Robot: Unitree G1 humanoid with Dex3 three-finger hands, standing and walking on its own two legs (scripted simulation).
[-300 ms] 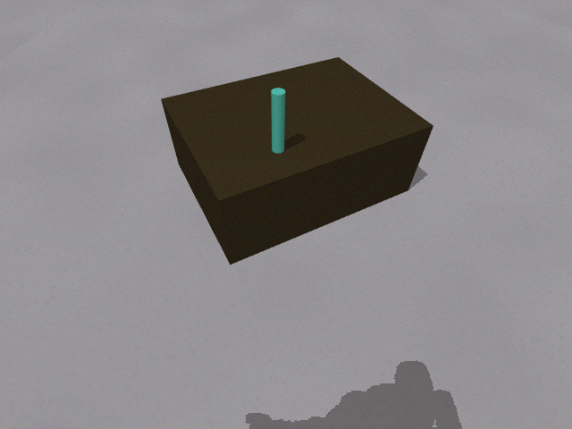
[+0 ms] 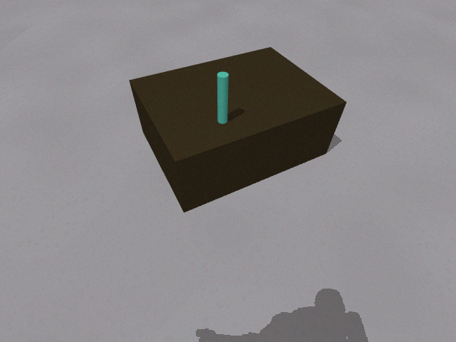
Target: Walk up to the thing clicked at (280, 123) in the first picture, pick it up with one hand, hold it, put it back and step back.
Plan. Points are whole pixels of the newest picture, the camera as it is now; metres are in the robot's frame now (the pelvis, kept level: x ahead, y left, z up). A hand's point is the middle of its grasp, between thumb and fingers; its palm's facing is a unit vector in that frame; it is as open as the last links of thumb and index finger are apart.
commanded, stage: stand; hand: right
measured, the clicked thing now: (222, 99) +1.17 +0.01 -0.27
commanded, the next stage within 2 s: walk up in 0.82 s
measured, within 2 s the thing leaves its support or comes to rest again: neither
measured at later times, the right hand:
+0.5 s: hand out of the picture +0.08 -0.25 -0.16, palm faces -0.03 +0.94 -0.33, open 7.4 cm
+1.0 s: hand out of the picture +0.10 -0.26 -0.15, palm faces -0.16 +0.91 -0.38, open 7.4 cm
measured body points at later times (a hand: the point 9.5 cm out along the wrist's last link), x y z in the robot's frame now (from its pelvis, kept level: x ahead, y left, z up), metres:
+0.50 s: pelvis +0.00 +0.00 +0.00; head +0.01 +0.00 +0.45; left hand +0.08 +0.30 -0.13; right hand +0.08 -0.30 -0.13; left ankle +0.00 +0.12 -0.75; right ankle +0.00 -0.12 -0.75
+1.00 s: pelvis +0.03 +0.00 -0.01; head +0.03 +0.01 +0.44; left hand +0.07 +0.33 -0.13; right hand +0.11 -0.31 -0.13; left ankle +0.01 +0.12 -0.72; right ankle +0.00 -0.12 -0.75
